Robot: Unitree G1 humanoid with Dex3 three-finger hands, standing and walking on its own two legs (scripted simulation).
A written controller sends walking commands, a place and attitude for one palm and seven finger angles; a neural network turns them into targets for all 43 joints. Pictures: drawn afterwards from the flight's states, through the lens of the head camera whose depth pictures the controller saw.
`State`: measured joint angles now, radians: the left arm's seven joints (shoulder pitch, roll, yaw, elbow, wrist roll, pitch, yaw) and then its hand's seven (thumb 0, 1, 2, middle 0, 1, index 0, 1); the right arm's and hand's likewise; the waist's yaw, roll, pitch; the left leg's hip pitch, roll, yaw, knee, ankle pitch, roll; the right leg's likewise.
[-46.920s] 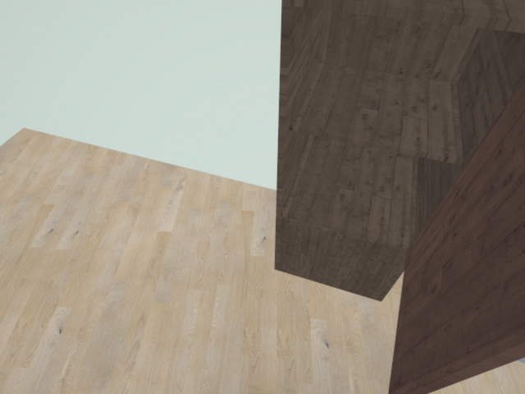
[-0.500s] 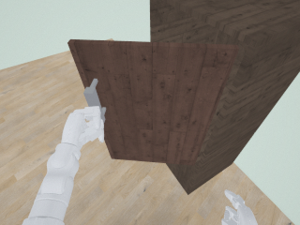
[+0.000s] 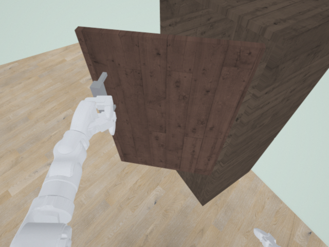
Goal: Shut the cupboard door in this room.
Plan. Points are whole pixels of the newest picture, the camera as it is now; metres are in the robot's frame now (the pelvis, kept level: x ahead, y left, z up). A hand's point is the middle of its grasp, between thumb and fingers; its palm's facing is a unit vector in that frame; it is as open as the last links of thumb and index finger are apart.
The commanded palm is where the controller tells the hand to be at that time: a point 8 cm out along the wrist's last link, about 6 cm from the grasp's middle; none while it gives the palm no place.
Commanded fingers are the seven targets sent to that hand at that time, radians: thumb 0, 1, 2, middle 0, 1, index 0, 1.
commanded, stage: push the door shut along its arc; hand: left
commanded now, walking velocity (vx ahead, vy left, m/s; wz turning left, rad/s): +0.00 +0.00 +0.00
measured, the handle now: (106, 98) +0.47 +0.16 +0.09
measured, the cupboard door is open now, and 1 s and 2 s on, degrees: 47 30 21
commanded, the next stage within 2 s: pull the fist back off the door in 1.22 s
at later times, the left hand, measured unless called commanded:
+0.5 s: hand (131, 98) +0.46 +0.09 +0.10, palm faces -0.34 -0.94 -0.02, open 3.1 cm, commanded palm +0.46 +0.14 +0.10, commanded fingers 0.00 0.90 0.90 -1.30 -1.50 -1.30 -1.50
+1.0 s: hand (147, 86) +0.51 +0.05 +0.10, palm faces -0.45 -0.89 -0.02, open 3.0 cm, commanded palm +0.52 +0.09 +0.10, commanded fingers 0.00 0.90 0.90 -1.30 -1.50 -1.30 -1.50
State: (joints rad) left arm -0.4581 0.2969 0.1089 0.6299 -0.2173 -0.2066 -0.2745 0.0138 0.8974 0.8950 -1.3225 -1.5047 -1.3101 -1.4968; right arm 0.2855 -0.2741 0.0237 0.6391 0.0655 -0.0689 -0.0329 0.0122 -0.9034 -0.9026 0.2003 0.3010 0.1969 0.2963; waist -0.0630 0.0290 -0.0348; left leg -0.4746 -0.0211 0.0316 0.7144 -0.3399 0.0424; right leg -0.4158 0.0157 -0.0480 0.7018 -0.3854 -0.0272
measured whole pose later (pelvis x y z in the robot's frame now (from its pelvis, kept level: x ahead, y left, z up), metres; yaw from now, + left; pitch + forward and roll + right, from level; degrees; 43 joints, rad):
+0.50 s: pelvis -0.01 +0.01 -0.01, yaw -1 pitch +11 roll -1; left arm -0.87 0.35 0.17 1.08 -0.17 -0.28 -0.37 0.01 0.90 0.90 -1.30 -1.50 -1.30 -1.50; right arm 0.37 -0.28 0.02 0.68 0.04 -0.05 -0.02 0.01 -0.90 -0.90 0.20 0.30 0.20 0.30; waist -0.15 0.02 -0.05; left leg -0.64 -0.02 0.05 0.79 -0.36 0.05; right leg -0.59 0.02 -0.03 0.79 -0.40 -0.02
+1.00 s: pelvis +0.00 -0.01 -0.02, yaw -2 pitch +17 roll -1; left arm -1.09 0.42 0.20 1.21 -0.12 -0.23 -0.45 0.00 0.88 0.91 -1.30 -1.50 -1.30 -1.50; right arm 0.39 -0.29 0.02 0.67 0.01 -0.05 -0.02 0.01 -0.90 -0.90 0.20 0.30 0.20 0.30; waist -0.20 0.03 -0.06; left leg -0.77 0.00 0.04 0.86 -0.38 0.04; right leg -0.72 0.04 -0.04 0.84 -0.42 -0.04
